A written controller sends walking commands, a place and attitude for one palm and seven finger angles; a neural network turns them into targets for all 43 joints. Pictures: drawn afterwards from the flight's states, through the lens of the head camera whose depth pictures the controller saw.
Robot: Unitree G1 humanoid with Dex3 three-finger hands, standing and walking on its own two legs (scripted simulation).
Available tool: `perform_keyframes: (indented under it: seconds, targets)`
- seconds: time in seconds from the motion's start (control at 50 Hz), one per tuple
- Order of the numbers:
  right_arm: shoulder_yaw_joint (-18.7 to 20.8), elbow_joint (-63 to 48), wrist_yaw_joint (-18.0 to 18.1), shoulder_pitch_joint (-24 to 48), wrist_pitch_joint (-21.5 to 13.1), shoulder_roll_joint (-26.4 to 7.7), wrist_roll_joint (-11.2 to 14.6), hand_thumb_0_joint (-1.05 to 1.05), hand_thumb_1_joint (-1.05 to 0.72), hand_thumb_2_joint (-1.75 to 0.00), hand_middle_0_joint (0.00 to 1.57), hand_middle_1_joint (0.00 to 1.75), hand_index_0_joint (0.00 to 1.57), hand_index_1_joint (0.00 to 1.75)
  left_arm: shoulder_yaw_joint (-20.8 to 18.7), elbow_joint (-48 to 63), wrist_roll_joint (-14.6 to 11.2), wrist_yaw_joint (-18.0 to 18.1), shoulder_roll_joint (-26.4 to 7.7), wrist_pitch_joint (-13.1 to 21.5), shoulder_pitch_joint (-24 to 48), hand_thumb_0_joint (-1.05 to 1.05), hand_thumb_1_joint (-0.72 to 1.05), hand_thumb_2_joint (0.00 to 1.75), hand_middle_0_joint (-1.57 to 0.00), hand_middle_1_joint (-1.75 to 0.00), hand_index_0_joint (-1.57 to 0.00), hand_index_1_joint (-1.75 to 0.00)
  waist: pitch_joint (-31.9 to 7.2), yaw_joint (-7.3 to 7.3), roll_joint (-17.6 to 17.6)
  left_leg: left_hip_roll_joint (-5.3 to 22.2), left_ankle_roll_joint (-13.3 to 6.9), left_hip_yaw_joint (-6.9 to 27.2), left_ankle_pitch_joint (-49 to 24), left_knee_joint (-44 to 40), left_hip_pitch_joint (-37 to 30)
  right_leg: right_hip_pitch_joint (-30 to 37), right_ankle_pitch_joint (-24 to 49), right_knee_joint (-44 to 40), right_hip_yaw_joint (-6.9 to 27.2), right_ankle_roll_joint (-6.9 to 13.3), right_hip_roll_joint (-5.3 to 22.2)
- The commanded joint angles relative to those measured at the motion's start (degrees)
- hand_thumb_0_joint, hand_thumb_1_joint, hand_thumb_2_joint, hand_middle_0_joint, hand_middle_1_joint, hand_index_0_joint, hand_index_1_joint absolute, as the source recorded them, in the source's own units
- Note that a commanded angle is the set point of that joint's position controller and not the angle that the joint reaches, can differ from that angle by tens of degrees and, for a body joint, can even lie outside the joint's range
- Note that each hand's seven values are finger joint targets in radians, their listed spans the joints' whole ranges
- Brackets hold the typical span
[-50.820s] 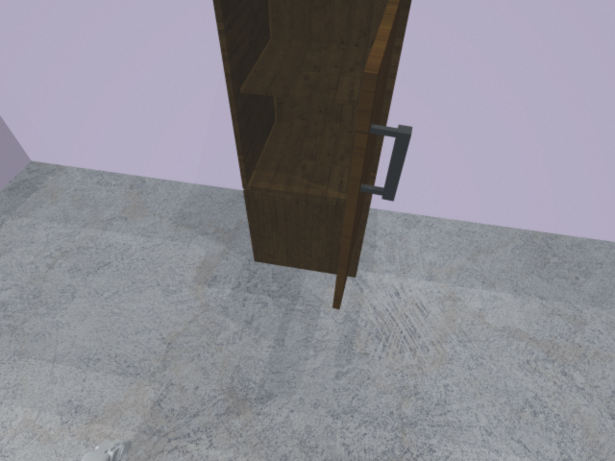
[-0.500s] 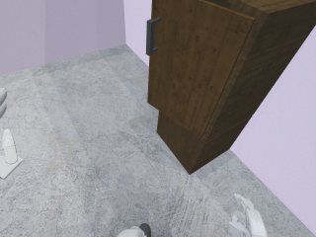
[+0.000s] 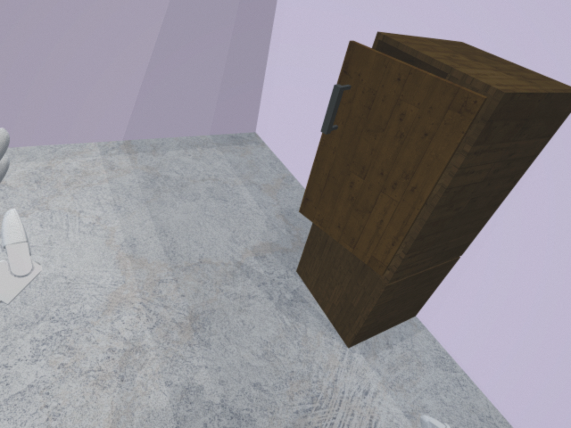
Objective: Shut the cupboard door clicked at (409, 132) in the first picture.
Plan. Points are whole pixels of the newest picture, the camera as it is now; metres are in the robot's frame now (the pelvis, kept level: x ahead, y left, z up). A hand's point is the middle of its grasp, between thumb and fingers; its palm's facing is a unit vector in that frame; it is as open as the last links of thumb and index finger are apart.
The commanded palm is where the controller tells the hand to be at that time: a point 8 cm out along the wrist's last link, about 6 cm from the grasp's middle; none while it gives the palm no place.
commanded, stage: stop stepping back and stand still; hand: left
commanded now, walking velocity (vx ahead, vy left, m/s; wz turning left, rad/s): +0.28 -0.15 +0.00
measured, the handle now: (336, 109) +0.93 -0.03 +0.12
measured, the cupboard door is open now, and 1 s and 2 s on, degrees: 16 16 16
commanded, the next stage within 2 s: let the arm hang, fingers relaxed in 1.62 s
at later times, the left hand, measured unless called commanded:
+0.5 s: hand out of the picture +0.10 +0.40 +0.20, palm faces +0.46 -0.82 -0.36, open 7.4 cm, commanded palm +0.04 +0.42 +0.21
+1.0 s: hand out of the picture +0.04 +0.47 +0.19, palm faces +0.51 -0.77 -0.38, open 7.4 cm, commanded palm -0.01 +0.49 +0.21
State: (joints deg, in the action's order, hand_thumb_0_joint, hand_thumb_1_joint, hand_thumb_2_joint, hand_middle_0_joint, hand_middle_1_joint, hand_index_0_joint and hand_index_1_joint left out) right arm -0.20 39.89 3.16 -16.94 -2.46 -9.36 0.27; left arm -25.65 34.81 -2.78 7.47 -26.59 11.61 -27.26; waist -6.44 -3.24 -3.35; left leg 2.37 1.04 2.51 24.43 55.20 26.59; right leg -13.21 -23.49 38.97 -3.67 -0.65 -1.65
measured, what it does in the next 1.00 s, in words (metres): steps to the left: left foot, then right foot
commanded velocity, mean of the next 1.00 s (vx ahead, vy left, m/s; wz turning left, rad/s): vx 0.17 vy -0.17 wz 0.00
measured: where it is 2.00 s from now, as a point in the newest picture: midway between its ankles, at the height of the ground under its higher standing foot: outside the picture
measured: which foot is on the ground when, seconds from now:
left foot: up 0.00-0.00, down 0.02-0.34, up 0.36-0.50, down 0.52-0.74, up 0.76-0.98, down 1.00-1.00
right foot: down 0.00-0.02, up 0.04-0.38, down 0.40-0.52, up 0.54-0.74, down 0.76-1.00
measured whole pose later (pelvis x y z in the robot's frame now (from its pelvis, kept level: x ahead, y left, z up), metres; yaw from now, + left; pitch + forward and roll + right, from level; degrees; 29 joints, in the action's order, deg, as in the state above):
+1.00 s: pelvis -0.16 +0.20 +0.02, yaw -2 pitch +0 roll -2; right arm 1.2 38.4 5.4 -16.6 -3.3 -14.0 -0.1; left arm -24.5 25.2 -2.2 11.1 -21.7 8.9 -28.2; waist -3.0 -1.4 0.4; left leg 4.4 -1.4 -4.1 19.4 37.2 18.7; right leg -14.5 -19.7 34.1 -3.9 0.0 2.3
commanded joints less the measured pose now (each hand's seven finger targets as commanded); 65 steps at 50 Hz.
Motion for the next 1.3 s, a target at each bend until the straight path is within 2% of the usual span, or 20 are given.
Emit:
perform_keyframes:
  seconds: [0.0,0.08,0.28,0.3,0.32,0.36,0.4,0.42,0.46,0.5,0.54,0.64,0.68,0.74,0.78,0.94,1.0,1.06,1.16,1.28]
  targets:
    - [2.2,-10.7,2.2,9.4,-5.1,-11.9,-0.1,0.00,-0.90,-0.90,0.20,0.30,0.20,0.30,1.9,3.9,1.8,2.5,-6.1,1.1,27.3,0.00,0.90,0.90,-0.20,-0.30,-0.20,-0.30,17.4,5.50,36.0,12.8,-4.4,21.5,15.0,-44.8,-5.1,-20.7,-9.0,10.3,4.2,2.1,-0.2]
    - [2.1,-11.2,-0.7,10.3,-8.4,-8.9,-1.2,0.00,-0.90,-0.90,0.20,0.30,0.20,0.30,0.8,16.0,1.5,1.2,-7.7,3.1,20.4,0.00,0.90,0.90,-0.20,-0.30,-0.20,-0.30,6.9,4.29,18.1,15.2,2.7,30.8,24.5,-51.5,-7.1,-18.0,-0.7,26.4,8.3,1.6,-1.7]
    - [4.0,-13.0,0.4,9.6,-2.5,-5.5,-1.7,0.00,-0.90,-0.90,0.20,0.30,0.20,0.30,-6.9,7.7,-1.3,2.1,-10.0,-2.2,-11.5,0.00,0.90,0.90,-0.20,-0.30,-0.20,-0.30,1.0,-0.07,21.4,0.4,18.2,-9.2,-5.8,-45.9,-0.2,17.4,-7.5,-7.1,-14.6,4.4,-11.3]
    - [4.1,-11.4,0.1,8.2,-2.6,-5.8,-0.3,0.00,-0.90,-0.90,0.20,0.30,0.20,0.30,-7.3,5.5,-0.7,2.3,-11.7,-2.4,-11.3,0.00,0.90,0.90,-0.20,-0.30,-0.20,-0.30,-0.3,-1.53,8.4,-4.6,17.4,-16.2,-2.3,-21.3,1.1,17.6,-8.4,-17.7,-10.8,9.6,-3.9]
    - [3.2,-9.7,0.0,6.2,-2.1,-5.8,2.3,0.00,-0.90,-0.90,0.20,0.30,0.20,0.30,-5.7,4.9,-0.3,2.6,-12.3,-2.5,-8.2,0.00,0.90,0.90,-0.20,-0.30,-0.20,-0.30,-2.7,0.56,-19.3,-2.2,4.7,-5.7,8.5,17.2,-3.1,2.0,1.4,-15.0,7.5,15.2,12.9]
    - [4.0,-11.0,-0.1,8.4,-1.2,-7.8,1.3,0.00,-0.90,-0.90,0.20,0.30,0.20,0.30,-8.3,3.6,-0.4,2.5,-12.7,-2.1,2.3,0.00,0.90,0.90,-0.20,-0.30,-0.20,-0.30,4.1,4.76,-6.5,1.8,-16.8,8.6,10.2,34.1,14.6,-4.7,-3.3,-21.5,22.6,19.9,25.4]
    - [1.0,-15.5,-1.6,11.8,-1.6,-7.1,-2.1,0.00,-0.90,-0.90,0.20,0.30,0.20,0.30,-16.2,7.3,-0.4,3.9,-24.7,2.5,17.1,0.00,0.90,0.90,-0.20,-0.30,-0.20,-0.30,7.8,6.49,-4.2,9.0,-1.4,4.0,2.1,10.7,5.2,-13.5,-12.4,-18.2,22.5,3.0,25.0]
    - [2.0,-11.9,-1.2,9.1,-1.6,-7.5,-2.4,0.00,-0.90,-0.90,0.20,0.30,0.20,0.30,-7.3,-0.6,0.5,3.7,-13.3,2.2,14.7,0.00,0.90,0.90,-0.20,-0.30,-0.20,-0.30,3.1,6.20,-4.1,4.3,-1.3,-3.2,1.7,-0.2,-5.3,-17.0,-21.5,-12.8,6.5,4.2,16.8]
    - [4.5,-12.0,0.9,12.0,-2.3,-10.3,0.2,0.00,-0.90,-0.90,0.20,0.30,0.20,0.30,1.8,8.0,0.0,2.8,-7.4,-0.8,21.9,0.00,0.90,0.90,-0.20,-0.30,-0.20,-0.30,4.7,7.09,4.8,-1.2,-0.9,-7.8,1.0,-11.7,-22.7,-27.2,-25.3,0.7,1.1,7.4,6.7]
    - [3.3,-12.6,1.0,13.0,-3.9,-12.2,-1.2,0.00,-0.90,-0.90,0.20,0.30,0.20,0.30,-0.6,15.9,0.5,3.2,-9.1,1.9,22.5,0.00,0.90,0.90,-0.20,-0.30,-0.20,-0.30,9.7,5.74,37.0,18.6,-7.8,33.6,27.6,-44.0,-10.5,-30.1,-18.0,32.2,-1.5,2.2,-2.6]
    - [3.2,-11.4,-0.4,12.7,-5.0,-9.8,-1.7,0.00,-0.90,-0.90,0.20,0.30,0.20,0.30,-8.6,14.3,1.6,2.0,-15.0,4.1,17.1,0.00,0.90,0.90,-0.20,-0.30,-0.20,-0.30,14.4,3.09,21.4,19.3,-9.0,30.8,30.8,-51.3,8.5,-16.9,-3.3,36.1,3.9,2.0,0.3]
    - [4.4,-12.6,-2.8,13.6,-3.9,-8.8,-1.6,0.00,-0.90,-0.90,0.20,0.30,0.20,0.30,-9.3,15.7,0.4,1.3,-11.4,4.9,8.1,0.00,0.90,0.90,-0.20,-0.30,-0.20,-0.30,6.4,1.85,31.0,13.5,-4.8,7.2,22.5,-42.2,19.3,10.0,-7.3,13.7,-1.9,2.8,-2.5]
    - [3.9,-13.1,-2.7,11.2,-2.7,-7.6,-1.0,0.00,-0.90,-0.90,0.20,0.30,0.20,0.30,-9.5,10.1,0.1,1.4,-9.8,2.7,-1.6,0.00,0.90,0.90,-0.20,-0.30,-0.20,-0.30,1.0,1.11,22.2,9.0,-1.7,0.8,20.9,-29.7,17.3,16.6,-11.6,0.7,-2.6,4.8,-4.4]
    - [4.2,-12.9,-1.5,9.8,-0.6,-6.8,0.9,0.00,-0.90,-0.90,0.20,0.30,0.20,0.30,-10.7,7.6,0.1,2.3,-12.2,0.9,-0.2,0.00,0.90,0.90,-0.20,-0.30,-0.20,-0.30,6.4,3.26,-11.4,-1.7,0.0,-2.5,6.0,18.4,23.1,2.0,-22.2,-30.8,39.0,15.8,21.1]
    - [3.3,-10.4,-0.9,7.8,-1.2,-6.7,-0.7,0.00,-0.90,-0.90,0.20,0.30,0.20,0.30,-13.9,4.4,-0.4,2.9,-14.6,2.5,0.9,0.00,0.90,0.90,-0.20,-0.30,-0.20,-0.30,1.3,5.01,-4.6,2.1,0.5,-1.7,-0.9,20.0,18.1,5.3,1.6,-25.0,25.3,15.3,19.1]
    - [2.7,-9.8,3.0,9.1,-4.9,-8.5,-0.7,0.00,-0.90,-0.90,0.20,0.30,0.20,0.30,0.4,3.3,1.1,4.6,-5.1,1.4,11.5,0.00,0.90,0.90,-0.20,-0.30,-0.20,-0.30,3.3,4.74,-0.4,-0.9,-2.4,-10.6,-8.0,-25.6,-17.0,-7.7,-5.1,-14.7,6.0,6.9,9.3]
    - [3.8,-12.3,2.7,9.7,-6.2,-11.0,-0.2,0.00,-0.90,-0.90,0.20,0.30,0.20,0.30,-0.9,12.9,2.0,4.7,-7.8,3.4,13.6,0.00,0.90,0.90,-0.20,-0.30,-0.20,-0.30,2.8,3.84,18.4,16.4,-8.4,15.6,-20.1,-36.6,-23.5,-15.9,-3.3,4.8,1.2,0.2,2.5]
    - [3.2,-10.3,1.3,9.5,-7.8,-8.7,-1.4,0.00,-0.90,-0.90,0.20,0.30,0.20,0.30,-8.4,17.2,2.3,3.9,-14.3,4.7,8.9,0.00,0.90,0.90,-0.20,-0.30,-0.20,-0.30,4.1,3.86,23.7,14.8,-8.1,13.1,-21.0,-40.3,-15.9,-11.5,-2.4,10.4,2.6,-0.1,3.4]
    - [2.5,-12.1,-0.5,8.6,-6.8,-8.3,0.4,0.00,-0.90,-0.90,0.20,0.30,0.20,0.30,-10.3,8.8,0.7,3.5,-10.0,4.1,-8.2,0.00,0.90,0.90,-0.20,-0.30,-0.20,-0.30,1.9,3.13,16.7,8.7,-4.8,-2.3,-19.6,-32.5,-8.1,6.0,10.3,-12.9,-1.8,-0.4,1.0]
    - [3.1,-12.0,-0.1,6.7,-3.2,-8.5,1.2,0.00,-0.90,-0.90,0.20,0.30,0.20,0.30,-7.4,-5.0,-0.6,2.9,-6.7,1.8,-8.7,0.00,0.90,0.90,-0.20,-0.30,-0.20,-0.30,1.5,5.09,-5.6,1.3,-1.6,-4.7,-5.2,-20.7,-5.4,3.9,15.6,-20.8,19.9,5.7,13.7]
